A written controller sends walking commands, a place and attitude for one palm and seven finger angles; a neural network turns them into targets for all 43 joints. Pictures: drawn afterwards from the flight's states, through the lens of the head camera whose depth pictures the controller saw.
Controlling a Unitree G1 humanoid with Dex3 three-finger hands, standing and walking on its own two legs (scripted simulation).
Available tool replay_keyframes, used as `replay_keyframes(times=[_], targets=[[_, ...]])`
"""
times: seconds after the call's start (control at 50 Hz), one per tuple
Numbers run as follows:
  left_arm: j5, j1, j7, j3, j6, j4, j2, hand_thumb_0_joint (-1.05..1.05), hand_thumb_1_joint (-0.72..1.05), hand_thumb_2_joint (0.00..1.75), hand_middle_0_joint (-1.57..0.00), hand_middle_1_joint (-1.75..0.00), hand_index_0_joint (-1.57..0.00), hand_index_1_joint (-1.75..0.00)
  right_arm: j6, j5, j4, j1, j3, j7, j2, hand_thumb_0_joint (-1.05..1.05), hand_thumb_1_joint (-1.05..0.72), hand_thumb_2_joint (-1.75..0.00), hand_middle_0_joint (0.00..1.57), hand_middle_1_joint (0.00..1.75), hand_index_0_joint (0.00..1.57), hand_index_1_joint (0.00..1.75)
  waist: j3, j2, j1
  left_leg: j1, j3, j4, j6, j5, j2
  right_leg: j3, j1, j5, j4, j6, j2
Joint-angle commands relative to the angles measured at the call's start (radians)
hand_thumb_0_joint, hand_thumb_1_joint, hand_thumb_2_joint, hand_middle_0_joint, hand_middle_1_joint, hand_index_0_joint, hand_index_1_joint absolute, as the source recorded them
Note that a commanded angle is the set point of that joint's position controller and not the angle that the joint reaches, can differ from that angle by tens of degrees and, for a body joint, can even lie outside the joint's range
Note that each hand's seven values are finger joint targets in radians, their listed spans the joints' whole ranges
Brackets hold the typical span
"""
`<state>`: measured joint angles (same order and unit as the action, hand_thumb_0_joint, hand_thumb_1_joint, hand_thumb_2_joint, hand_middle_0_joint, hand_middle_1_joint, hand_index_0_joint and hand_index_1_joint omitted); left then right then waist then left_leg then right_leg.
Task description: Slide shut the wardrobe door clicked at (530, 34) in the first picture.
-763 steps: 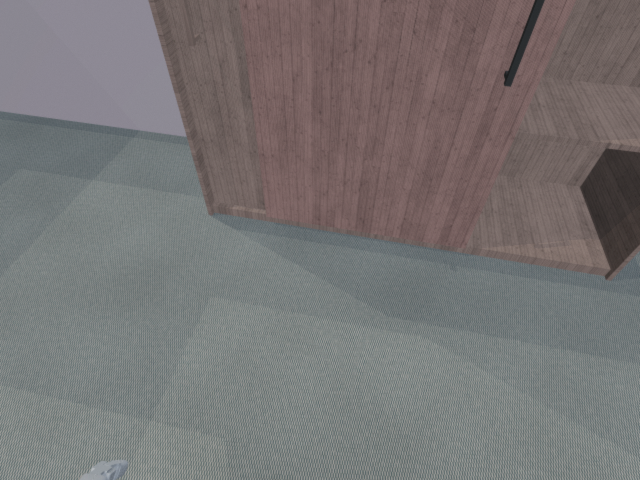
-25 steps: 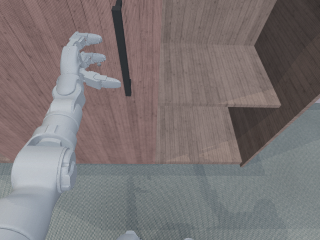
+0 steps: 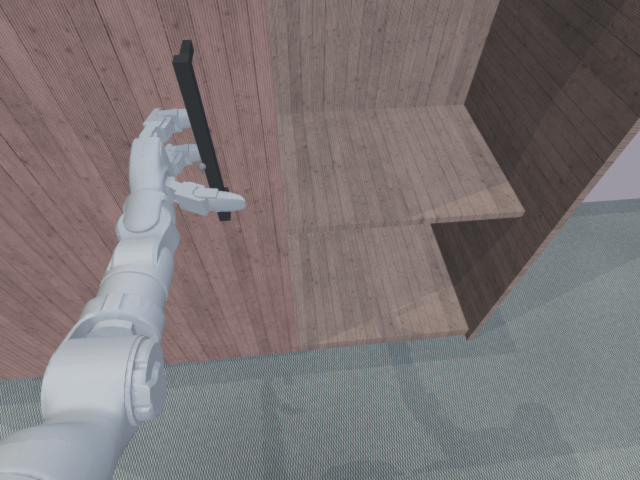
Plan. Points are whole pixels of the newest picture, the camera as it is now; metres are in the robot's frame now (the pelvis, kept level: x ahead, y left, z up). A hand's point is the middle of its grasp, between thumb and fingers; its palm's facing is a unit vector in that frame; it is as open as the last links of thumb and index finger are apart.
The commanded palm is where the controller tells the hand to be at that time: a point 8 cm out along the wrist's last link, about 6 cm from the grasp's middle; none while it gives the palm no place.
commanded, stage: move the hooked fingers beside the handle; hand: left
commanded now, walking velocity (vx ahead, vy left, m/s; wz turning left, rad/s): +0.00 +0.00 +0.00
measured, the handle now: (208, 144) +0.52 +0.13 +0.13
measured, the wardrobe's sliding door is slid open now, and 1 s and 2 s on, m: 0.56 0.56 0.56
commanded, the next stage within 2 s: none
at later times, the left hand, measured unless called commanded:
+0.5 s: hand (185, 164) +0.48 +0.16 +0.14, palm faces +0.09 -1.00 +0.01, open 13.7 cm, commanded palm +0.45 +0.22 +0.13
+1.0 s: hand (181, 163) +0.48 +0.16 +0.14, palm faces +0.07 -1.00 +0.01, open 13.4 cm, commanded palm +0.46 +0.22 +0.13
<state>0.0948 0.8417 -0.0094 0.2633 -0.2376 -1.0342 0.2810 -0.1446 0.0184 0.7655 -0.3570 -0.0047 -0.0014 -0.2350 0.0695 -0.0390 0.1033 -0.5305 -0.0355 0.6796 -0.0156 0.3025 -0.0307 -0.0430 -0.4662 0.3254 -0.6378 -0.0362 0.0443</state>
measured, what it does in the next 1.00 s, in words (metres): stands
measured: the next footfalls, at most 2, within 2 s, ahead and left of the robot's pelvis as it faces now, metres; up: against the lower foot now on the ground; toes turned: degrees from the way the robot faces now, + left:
none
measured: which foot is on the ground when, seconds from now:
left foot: down 0.00-1.00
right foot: down 0.00-1.00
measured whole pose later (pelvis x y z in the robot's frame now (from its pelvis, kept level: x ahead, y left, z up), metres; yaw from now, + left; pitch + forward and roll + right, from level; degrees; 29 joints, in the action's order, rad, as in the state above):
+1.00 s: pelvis -0.01 +0.01 +0.00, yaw +0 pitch +9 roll -2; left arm 0.08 0.89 0.07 0.33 -0.24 -1.10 0.36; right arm -0.10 0.02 0.74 -0.38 -0.01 0.03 -0.25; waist 0.07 -0.03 0.13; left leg -0.57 -0.04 0.70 -0.03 0.30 -0.03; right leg -0.04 -0.50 0.31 -0.64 -0.02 0.05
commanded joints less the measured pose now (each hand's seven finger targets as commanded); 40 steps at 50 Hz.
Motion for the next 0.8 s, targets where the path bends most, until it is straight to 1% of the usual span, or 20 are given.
replay_keyframes(times=[0.0,0.02,0.04,0.08,0.12,0.14,0.22,0.28,0.32,0.34,0.4,0.42,0.46,0.52,0.54,0.6,0.64,0.68,0.7,0.78], targets=[[0.021,0.501,0.018,0.056,-0.063,0.237,0.254,0.00,-0.50,0.30,-0.30,-1.20,-0.30,-1.20,-0.025,0.006,-0.089,-0.067,0.053,0.027,-0.155,0.00,-0.90,-0.90,0.20,0.30,0.20,0.30,0.339,0.046,0.009,0.204,0.029,-0.057,-0.014,-0.218,0.031,0.055,0.118,-0.352,0.095,0.030,0.012],[0.015,0.468,0.018,0.076,-0.063,0.231,0.279,0.00,-0.50,0.30,-0.30,-1.20,-0.30,-1.20,-0.020,0.005,-0.088,-0.072,0.054,0.029,-0.160,0.00,-0.90,-0.90,0.20,0.30,0.20,0.30,0.348,0.045,-0.006,0.202,0.030,-0.058,-0.014,-0.233,0.034,0.053,0.136,-0.365,0.091,0.026,0.012],[0.019,0.475,0.024,0.050,-0.063,0.259,0.250,0.00,-0.50,0.30,-0.30,-1.20,-0.30,-1.20,-0.020,0.008,-0.100,-0.060,0.052,0.029,-0.154,0.00,-0.90,-0.90,0.20,0.30,0.20,0.30,0.354,0.024,0.002,0.214,0.026,-0.059,-0.014,-0.231,0.033,0.056,0.129,-0.368,0.094,0.029,0.010],[0.022,0.468,0.028,0.062,-0.063,0.280,0.265,0.00,-0.50,0.30,-0.30,-1.20,-0.30,-1.20,-0.017,0.008,-0.101,-0.062,0.054,0.029,-0.154,0.00,-0.90,-0.90,0.20,0.30,0.20,0.30,0.365,0.016,-0.003,0.222,0.026,-0.056,-0.014,-0.246,0.033,0.059,0.142,-0.387,0.093,0.029,0.010],[0.015,0.425,0.033,0.069,-0.050,0.244,0.280,0.00,-0.50,0.30,-0.30,-1.20,-0.30,-1.20,-0.009,0.010,-0.100,-0.063,0.054,0.031,-0.160,0.00,-0.90,-0.90,0.20,0.30,0.20,0.30,0.332,0.019,-0.005,0.198,0.022,-0.058,-0.016,-0.234,0.035,0.058,0.140,-0.379,0.098,0.028,0.009],[0.017,0.446,0.039,0.036,-0.044,0.238,0.251,0.00,-0.50,0.30,-0.30,-1.20,-0.30,-1.20,-0.007,0.014,-0.100,-0.056,0.052,0.032,-0.156,0.00,-0.90,-0.90,0.20,0.30,0.20,0.30,0.305,0.021,0.012,0.195,0.023,-0.062,-0.016,-0.214,0.033,0.058,0.118,-0.361,0.105,0.030,0.008],[0.029,0.482,0.048,0.033,-0.044,0.281,0.249,0.00,-0.50,0.30,-0.30,-1.20,-0.30,-1.20,-0.006,0.013,-0.097,-0.062,0.058,0.035,-0.163,0.00,-0.90,-0.90,0.20,0.30,0.20,0.30,0.353,-0.008,0.011,0.243,0.029,-0.056,-0.017,-0.236,0.034,0.060,0.116,-0.364,0.107,0.027,0.010],[0.037,0.447,0.053,0.044,-0.033,0.245,0.255,0.00,-0.50,0.30,-0.30,-1.20,-0.30,-1.20,-0.002,0.016,-0.095,-0.061,0.057,0.036,-0.163,0.00,-0.90,-0.90,0.20,0.30,0.20,0.30,0.334,0.039,0.009,0.217,0.029,-0.059,-0.018,-0.227,0.035,0.058,0.126,-0.369,0.111,0.030,0.008],[0.027,0.462,0.056,0.056,-0.031,0.230,0.286,0.00,-0.50,0.30,-0.30,-1.20,-0.30,-1.20,0.004,0.015,-0.089,-0.063,0.056,0.039,-0.171,0.00,-0.90,-0.90,0.20,0.30,0.20,0.30,0.311,0.027,0.011,0.197,0.027,-0.062,-0.019,-0.205,0.036,0.062,0.120,-0.349,0.114,0.030,0.005],[0.027,0.483,0.058,0.043,-0.033,0.239,0.273,0.00,-0.50,0.30,-0.30,-1.20,-0.30,-1.20,0.002,0.015,-0.091,-0.060,0.055,0.038,-0.167,0.00,-0.90,-0.90,0.20,0.30,0.20,0.30,0.322,0.007,0.017,0.210,0.027,-0.062,-0.018,-0.204,0.036,0.063,0.110,-0.344,0.114,0.031,0.003],[0.028,0.474,0.062,0.072,-0.032,0.209,0.305,0.00,-0.50,0.30,-0.30,-1.20,-0.30,-1.20,0.004,0.014,-0.089,-0.066,0.054,0.040,-0.168,0.00,-0.90,-0.90,0.20,0.30,0.20,0.30,0.321,0.028,0.012,0.191,0.029,-0.060,-0.019,-0.202,0.035,0.070,0.126,-0.348,0.114,0.032,0.001],[0.026,0.466,0.062,0.101,-0.033,0.203,0.337,0.00,-0.50,0.30,-0.30,-1.20,-0.30,-1.20,0.008,0.011,-0.088,-0.073,0.056,0.041,-0.175,0.00,-0.90,-0.90,0.20,0.30,0.20,0.30,0.336,0.039,0.005,0.188,0.029,-0.058,-0.020,-0.214,0.036,0.068,0.140,-0.359,0.107,0.031,0.002],[0.028,0.468,0.068,0.090,-0.032,0.201,0.323,0.00,-0.50,0.30,-0.30,-1.20,-0.30,-1.20,0.008,0.014,-0.095,-0.063,0.053,0.041,-0.169,0.00,-0.90,-0.90,0.20,0.30,0.20,0.30,0.321,0.019,0.010,0.185,0.025,-0.058,-0.019,-0.200,0.036,0.070,0.128,-0.347,0.111,0.032,0.000],[0.024,0.456,0.072,0.111,-0.032,0.184,0.351,0.00,-0.50,0.30,-0.30,-1.20,-0.30,-1.20,0.013,0.012,-0.099,-0.069,0.051,0.042,-0.173,0.00,-0.90,-0.90,0.20,0.30,0.20,0.30,0.309,0.007,0.003,0.175,0.028,-0.057,-0.018,-0.198,0.035,0.068,0.119,-0.333,0.109,0.028,0.002],[0.023,0.442,0.070,0.128,-0.029,0.167,0.371,0.00,-0.50,0.30,-0.30,-1.20,-0.30,-1.20,0.014,0.012,-0.102,-0.070,0.050,0.042,-0.175,0.00,-0.90,-0.90,0.20,0.30,0.20,0.30,0.305,0.029,-0.001,0.162,0.031,-0.060,-0.018,-0.189,0.033,0.066,0.119,-0.323,0.107,0.029,0.002],[0.019,0.472,0.073,0.094,-0.033,0.188,0.335,0.00,-0.50,0.30,-0.30,-1.20,-0.30,-1.20,0.015,0.013,-0.110,-0.071,0.049,0.042,-0.170,0.00,-0.90,-0.90,0.20,0.30,0.20,0.30,0.320,-0.003,0.010,0.191,0.033,-0.059,-0.015,-0.199,0.030,0.058,0.097,-0.316,0.102,0.027,0.005],[0.015,0.471,0.067,0.109,-0.030,0.162,0.354,0.00,-0.50,0.30,-0.30,-1.20,-0.30,-1.20,0.017,0.011,-0.105,-0.082,0.050,0.043,-0.177,0.00,-0.90,-0.90,0.20,0.30,0.20,0.30,0.312,0.028,0.012,0.182,0.040,-0.060,-0.015,-0.196,0.027,0.050,0.084,-0.300,0.099,0.026,0.008],[0.015,0.498,0.065,0.105,-0.033,0.170,0.350,0.00,-0.50,0.30,-0.30,-1.20,-0.30,-1.20,0.016,0.009,-0.104,-0.084,0.050,0.043,-0.176,0.00,-0.90,-0.90,0.20,0.30,0.20,0.30,0.312,0.003,0.016,0.192,0.043,-0.060,-0.012,-0.182,0.025,0.049,0.064,-0.274,0.100,0.025,0.008],[0.015,0.488,0.063,0.107,-0.031,0.155,0.347,0.00,-0.50,0.30,-0.30,-1.20,-0.30,-1.20,0.015,0.009,-0.106,-0.084,0.050,0.043,-0.177,0.00,-0.90,-0.90,0.20,0.30,0.20,0.30,0.307,0.023,0.017,0.188,0.045,-0.060,-0.013,-0.175,0.025,0.047,0.057,-0.263,0.099,0.025,0.011],[0.007,0.521,0.051,0.109,-0.037,0.142,0.355,0.00,-0.50,0.30,-0.30,-1.20,-0.30,-1.20,0.012,0.004,-0.099,-0.095,0.049,0.043,-0.180,0.00,-0.90,-0.90,0.20,0.30,0.20,0.30,0.305,0.005,0.025,0.196,0.054,-0.064,-0.011,-0.162,0.020,0.042,0.030,-0.230,0.098,0.023,0.012]])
